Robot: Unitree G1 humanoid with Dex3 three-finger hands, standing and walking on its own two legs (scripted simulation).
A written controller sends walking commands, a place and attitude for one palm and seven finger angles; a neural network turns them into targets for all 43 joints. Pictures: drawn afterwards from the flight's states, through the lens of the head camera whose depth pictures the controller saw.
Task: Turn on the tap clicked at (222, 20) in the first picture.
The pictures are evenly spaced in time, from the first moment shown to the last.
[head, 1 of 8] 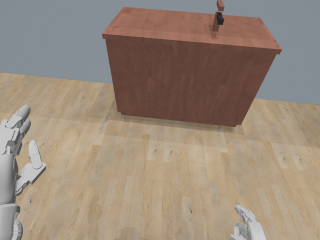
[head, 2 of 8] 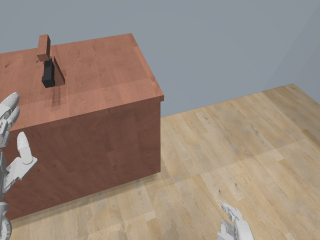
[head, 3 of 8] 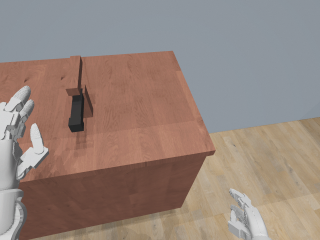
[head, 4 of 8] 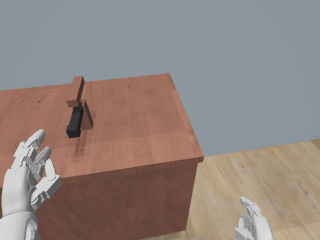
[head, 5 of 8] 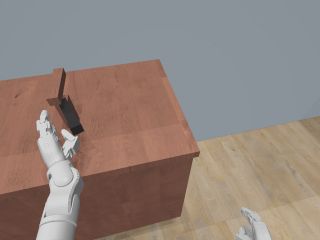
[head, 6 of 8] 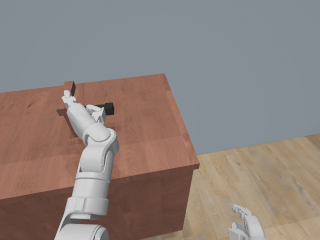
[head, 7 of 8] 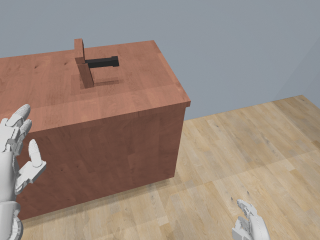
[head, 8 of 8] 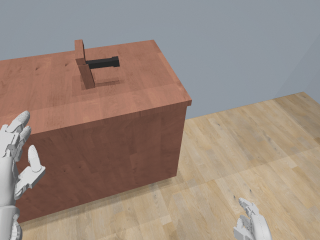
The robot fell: no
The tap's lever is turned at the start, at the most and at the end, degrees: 0 87 86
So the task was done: yes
